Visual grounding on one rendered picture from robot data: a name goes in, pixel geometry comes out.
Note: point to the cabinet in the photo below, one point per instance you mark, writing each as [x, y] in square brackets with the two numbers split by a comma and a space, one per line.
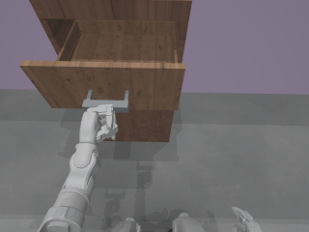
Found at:
[57, 18]

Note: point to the right robot hand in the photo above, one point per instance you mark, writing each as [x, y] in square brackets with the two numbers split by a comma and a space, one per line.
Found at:
[246, 220]

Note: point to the left robot hand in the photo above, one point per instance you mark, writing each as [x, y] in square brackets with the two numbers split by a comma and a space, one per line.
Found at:
[98, 123]

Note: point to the handle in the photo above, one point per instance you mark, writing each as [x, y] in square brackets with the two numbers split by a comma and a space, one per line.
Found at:
[119, 106]

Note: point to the left robot forearm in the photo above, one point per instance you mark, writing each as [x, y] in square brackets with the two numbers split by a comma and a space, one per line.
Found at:
[67, 213]

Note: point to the drawer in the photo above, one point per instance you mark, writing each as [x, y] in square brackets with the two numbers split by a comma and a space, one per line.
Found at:
[111, 57]

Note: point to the robot left shin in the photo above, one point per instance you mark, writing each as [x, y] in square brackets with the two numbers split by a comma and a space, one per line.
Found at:
[130, 219]

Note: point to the robot right thigh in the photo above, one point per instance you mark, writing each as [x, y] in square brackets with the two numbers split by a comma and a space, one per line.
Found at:
[186, 224]

